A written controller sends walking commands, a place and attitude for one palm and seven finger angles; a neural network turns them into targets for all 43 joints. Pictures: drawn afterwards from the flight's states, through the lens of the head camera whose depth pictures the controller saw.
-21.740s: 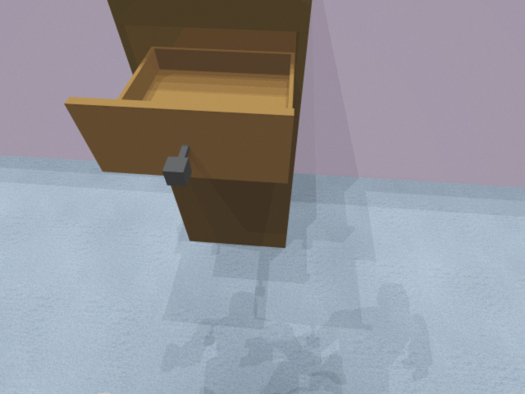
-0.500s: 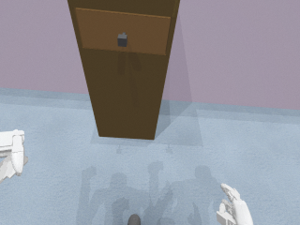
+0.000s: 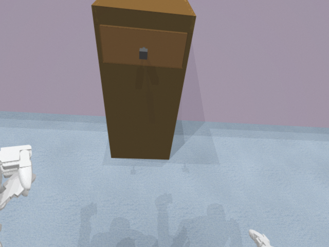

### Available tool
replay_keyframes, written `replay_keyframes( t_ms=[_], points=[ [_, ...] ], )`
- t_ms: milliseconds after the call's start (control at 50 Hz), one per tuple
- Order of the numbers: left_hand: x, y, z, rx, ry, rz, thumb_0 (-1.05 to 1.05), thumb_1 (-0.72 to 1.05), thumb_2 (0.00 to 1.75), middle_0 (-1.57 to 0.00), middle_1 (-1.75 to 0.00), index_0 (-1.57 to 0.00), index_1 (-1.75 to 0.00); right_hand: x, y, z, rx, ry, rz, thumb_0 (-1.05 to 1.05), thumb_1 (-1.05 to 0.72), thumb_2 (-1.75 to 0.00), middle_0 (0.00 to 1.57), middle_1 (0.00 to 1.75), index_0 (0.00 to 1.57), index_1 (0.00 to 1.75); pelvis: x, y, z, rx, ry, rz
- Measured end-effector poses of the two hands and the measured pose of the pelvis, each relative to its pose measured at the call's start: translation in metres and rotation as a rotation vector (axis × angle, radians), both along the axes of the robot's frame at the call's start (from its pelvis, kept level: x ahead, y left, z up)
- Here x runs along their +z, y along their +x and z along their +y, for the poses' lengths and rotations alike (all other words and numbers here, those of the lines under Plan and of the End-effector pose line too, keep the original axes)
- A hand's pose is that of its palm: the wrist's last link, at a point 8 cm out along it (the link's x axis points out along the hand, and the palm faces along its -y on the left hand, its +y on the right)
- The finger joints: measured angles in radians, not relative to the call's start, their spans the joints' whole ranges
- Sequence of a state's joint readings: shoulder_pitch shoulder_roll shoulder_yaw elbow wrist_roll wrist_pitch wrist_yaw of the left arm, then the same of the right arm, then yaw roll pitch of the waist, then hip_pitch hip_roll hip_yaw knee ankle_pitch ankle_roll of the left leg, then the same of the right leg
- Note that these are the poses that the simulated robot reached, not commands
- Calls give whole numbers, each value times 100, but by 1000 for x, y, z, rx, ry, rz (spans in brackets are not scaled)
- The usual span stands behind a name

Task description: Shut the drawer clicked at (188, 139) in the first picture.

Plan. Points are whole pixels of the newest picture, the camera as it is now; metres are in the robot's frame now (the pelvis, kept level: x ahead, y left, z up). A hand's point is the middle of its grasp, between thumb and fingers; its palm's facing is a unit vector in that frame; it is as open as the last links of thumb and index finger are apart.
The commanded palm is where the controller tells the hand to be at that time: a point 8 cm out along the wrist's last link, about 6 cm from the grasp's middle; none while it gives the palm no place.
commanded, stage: stop stepping back and stand still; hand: left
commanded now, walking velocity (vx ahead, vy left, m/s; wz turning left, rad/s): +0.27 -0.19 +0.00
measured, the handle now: (143, 51) +0.89 +0.17 +0.10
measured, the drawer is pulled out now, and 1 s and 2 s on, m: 0.00 0.00 0.00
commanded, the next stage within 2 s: let the arm hang, fingers relaxed in 0.30 s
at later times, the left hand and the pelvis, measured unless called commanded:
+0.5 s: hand (32, 212) +0.17 +0.29 +0.05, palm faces +0.36 -0.83 -0.43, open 3.2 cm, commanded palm none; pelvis -0.02 +0.02 -0.01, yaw +7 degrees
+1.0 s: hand out of the picture -0.08 +0.19 -0.16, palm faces +0.15 -0.96 -0.22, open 5.5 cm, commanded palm none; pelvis -0.01 +0.02 +0.01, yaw +7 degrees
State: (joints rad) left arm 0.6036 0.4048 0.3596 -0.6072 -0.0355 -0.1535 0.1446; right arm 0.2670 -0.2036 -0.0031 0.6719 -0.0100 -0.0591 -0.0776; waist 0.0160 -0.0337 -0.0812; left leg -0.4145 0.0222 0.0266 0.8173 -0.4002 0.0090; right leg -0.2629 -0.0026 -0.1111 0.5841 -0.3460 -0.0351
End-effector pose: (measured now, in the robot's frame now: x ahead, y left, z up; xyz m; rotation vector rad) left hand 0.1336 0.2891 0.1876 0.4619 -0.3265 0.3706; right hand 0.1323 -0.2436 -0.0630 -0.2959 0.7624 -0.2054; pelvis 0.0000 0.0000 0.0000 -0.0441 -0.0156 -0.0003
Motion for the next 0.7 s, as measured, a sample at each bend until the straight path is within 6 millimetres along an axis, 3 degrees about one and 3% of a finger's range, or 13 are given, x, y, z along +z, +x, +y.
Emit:
replay_keyframes(
  t_ms=[80,220,300,400,420,460,500,540,580,620,640,700],
  points=[
    [-9,4,17,25,-36,-42,2,89,90,-141,-160,-141,-160,-2,-13,12,-9,-6,-46,1,-90,-90,20,30,20,30,-8,-18,13,16,13,-22],
    [22,-20,3,-61,40,20,2,89,90,-141,-160,-140,-160,11,-39,46,26,103,-5,1,-90,-90,20,30,20,30,19,-24,13,24,-10,3],
    [27,-30,5,-4,89,87,2,89,90,-141,-160,-141,-160,3,-35,50,41,123,25,1,-90,-90,20,30,20,30,22,-23,11,38,-14,21],
    [10,-30,12,69,80,105,2,89,90,-141,-160,-141,-160,-23,-17,38,66,112,38,1,-90,-90,20,30,20,30,3,-29,11,44,8,12],
    [0,-27,15,80,73,120,2,89,90,-141,-160,-141,-160,-27,-15,35,76,119,44,1,-90,-90,20,30,20,30,2,-28,12,60,10,13],
    [-46,-14,27,118,-18,254,1,90,90,-140,-159,-140,-159,-38,-11,30,100,128,84,1,-90,-90,20,30,20,30,-3,-25,15,98,23,16],
    [-114,-5,35,159,-151,467,1,90,90,-138,-158,-138,-157,-52,-8,25,122,116,118,1,-90,-90,20,30,20,30,-13,-22,20,123,22,16],
    [-189,-11,31,186,-278,723,1,91,90,-134,-154,-134,-154,-64,-10,22,121,98,152,1,-90,-90,20,30,20,30,-22,-21,22,129,33,15],
    [-253,-32,10,192,-393,987,1,91,90,-129,-149,-129,-149,-69,-18,20,107,88,193,1,-91,-90,20,30,20,30,-23,-20,21,121,45,11],
    [-297,-65,-20,176,-490,1213,1,91,90,-123,-143,-123,-143,-70,-29,20,92,87,244,1,-91,-90,20,30,20,30,-19,-18,18,119,46,8],
    [-311,-83,-34,175,-527,1299,1,92,90,-120,-141,-119,-140,-69,-36,20,81,89,278,1,-91,-90,20,30,20,30,-16,-17,16,119,47,8],
    [-324,-129,-34,264,-564,1443,2,91,90,-111,-138,-109,-129,-68,-58,24,58,96,396,1,-91,-90,20,30,20,30,-7,-12,10,124,48,12]
  ],
)
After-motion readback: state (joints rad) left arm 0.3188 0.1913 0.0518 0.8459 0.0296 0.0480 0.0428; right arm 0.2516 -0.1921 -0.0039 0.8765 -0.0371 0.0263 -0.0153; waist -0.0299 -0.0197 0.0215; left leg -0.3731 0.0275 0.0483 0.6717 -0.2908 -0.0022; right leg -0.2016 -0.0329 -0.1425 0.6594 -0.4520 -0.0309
